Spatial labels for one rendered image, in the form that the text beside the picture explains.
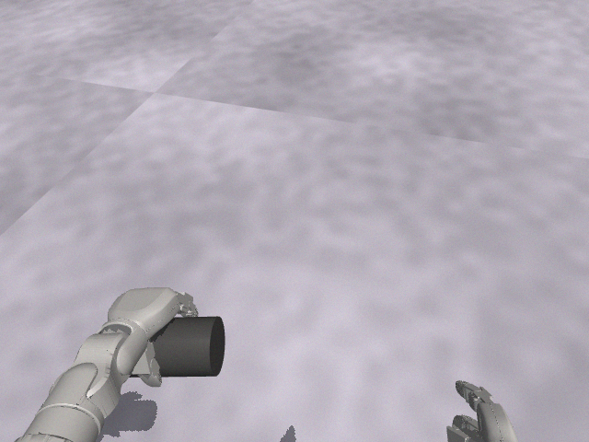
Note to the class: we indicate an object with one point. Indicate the left robot hand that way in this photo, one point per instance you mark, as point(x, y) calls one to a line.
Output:
point(152, 309)

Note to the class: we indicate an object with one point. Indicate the can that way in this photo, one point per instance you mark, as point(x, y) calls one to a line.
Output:
point(190, 347)

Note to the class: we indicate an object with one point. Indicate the right robot hand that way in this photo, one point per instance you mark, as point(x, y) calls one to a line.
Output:
point(493, 423)

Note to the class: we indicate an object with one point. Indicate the left robot arm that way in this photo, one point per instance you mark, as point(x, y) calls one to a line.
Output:
point(88, 391)

